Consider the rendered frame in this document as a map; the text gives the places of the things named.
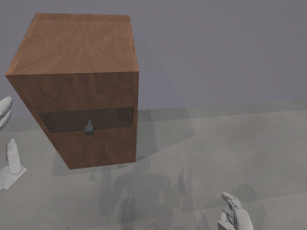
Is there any robot left hand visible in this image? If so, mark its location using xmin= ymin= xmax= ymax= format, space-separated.
xmin=0 ymin=96 xmax=27 ymax=192

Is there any handle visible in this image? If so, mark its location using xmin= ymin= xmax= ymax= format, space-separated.
xmin=84 ymin=120 xmax=94 ymax=136

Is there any robot right hand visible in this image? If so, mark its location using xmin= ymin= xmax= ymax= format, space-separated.
xmin=218 ymin=192 xmax=254 ymax=230

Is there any cabinet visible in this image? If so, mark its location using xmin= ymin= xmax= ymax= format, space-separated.
xmin=5 ymin=12 xmax=139 ymax=170

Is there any drawer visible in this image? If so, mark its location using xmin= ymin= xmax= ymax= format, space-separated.
xmin=37 ymin=106 xmax=132 ymax=134

